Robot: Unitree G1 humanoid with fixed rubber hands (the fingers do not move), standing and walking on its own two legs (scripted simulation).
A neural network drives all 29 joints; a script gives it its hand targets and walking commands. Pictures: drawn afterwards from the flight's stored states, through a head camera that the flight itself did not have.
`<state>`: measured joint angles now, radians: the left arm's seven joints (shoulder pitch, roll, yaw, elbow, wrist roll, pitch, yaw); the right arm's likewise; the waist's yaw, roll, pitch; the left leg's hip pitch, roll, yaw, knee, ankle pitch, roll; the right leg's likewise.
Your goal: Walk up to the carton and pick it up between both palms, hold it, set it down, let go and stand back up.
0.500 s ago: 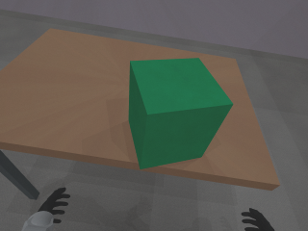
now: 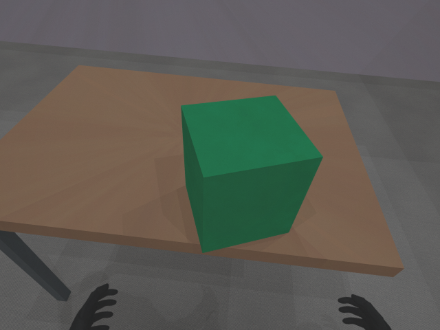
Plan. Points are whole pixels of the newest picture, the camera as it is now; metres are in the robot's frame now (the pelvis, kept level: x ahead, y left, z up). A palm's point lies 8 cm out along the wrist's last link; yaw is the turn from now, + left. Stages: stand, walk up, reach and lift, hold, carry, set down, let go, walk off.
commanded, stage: reach and lift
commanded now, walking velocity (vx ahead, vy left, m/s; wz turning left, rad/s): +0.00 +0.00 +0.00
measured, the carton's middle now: (239, 174) +0.45 -0.04 +0.04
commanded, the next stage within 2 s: none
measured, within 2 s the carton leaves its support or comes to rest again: neither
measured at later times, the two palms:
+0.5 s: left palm (104, 301) +0.20 +0.19 -0.01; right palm (379, 317) +0.18 -0.28 -0.03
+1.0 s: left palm (114, 286) +0.21 +0.17 +0.03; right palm (384, 293) +0.21 -0.29 +0.00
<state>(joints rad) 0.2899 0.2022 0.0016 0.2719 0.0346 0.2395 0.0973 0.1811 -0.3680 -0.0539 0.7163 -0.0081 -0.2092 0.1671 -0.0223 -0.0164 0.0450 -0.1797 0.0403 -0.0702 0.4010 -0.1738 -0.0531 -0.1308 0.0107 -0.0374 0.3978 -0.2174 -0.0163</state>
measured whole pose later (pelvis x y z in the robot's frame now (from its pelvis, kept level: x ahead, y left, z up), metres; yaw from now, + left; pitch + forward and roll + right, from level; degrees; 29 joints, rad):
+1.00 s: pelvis +0.03 -0.01 +0.00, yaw +0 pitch +0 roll +0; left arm 0.40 -0.01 -0.07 -0.06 0.01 0.01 0.26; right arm 0.22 -0.43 -0.05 0.54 0.30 -0.34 0.28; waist 0.01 0.00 -0.01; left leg -0.16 0.04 -0.06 0.34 -0.18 -0.05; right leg -0.13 0.01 -0.03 0.36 -0.23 -0.02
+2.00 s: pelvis +0.00 -0.01 +0.00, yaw -2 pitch -2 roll +0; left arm -0.28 -0.04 -0.01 -0.14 0.01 0.73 0.33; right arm -0.49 -0.48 -0.05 0.61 0.32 0.20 0.18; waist 0.03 0.00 -0.01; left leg -0.15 0.06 -0.03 0.31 -0.14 -0.05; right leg -0.13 0.02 0.00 0.35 -0.18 -0.02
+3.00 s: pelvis +0.02 +0.00 +0.00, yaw -2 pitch +1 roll +0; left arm -0.78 0.02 0.06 0.24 -0.01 0.80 0.30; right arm -1.10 -0.56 0.03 1.09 0.35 0.30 0.18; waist 0.13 0.03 0.00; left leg -0.18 0.06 -0.03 0.31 -0.15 -0.06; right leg -0.15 0.03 0.00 0.32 -0.19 -0.02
